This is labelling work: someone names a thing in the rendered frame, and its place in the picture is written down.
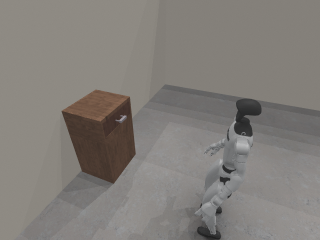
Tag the handle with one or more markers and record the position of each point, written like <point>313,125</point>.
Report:
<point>122,119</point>

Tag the robot left forearm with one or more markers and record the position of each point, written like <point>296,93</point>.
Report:
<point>230,186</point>

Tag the robot right hand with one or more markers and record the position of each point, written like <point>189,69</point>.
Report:
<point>214,148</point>

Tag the robot left shin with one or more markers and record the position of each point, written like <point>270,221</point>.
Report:
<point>211,224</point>

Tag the cabinet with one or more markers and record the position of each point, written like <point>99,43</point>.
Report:
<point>100,156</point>

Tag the robot left upper arm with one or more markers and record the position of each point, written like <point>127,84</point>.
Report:
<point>241,153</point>

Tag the robot right forearm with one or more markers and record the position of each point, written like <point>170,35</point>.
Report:
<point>221,144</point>

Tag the humanoid robot head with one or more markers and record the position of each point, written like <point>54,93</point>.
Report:
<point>246,106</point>

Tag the robot left hand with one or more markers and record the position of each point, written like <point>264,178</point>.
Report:
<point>208,209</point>

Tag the drawer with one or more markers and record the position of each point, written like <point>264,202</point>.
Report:
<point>110,124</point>

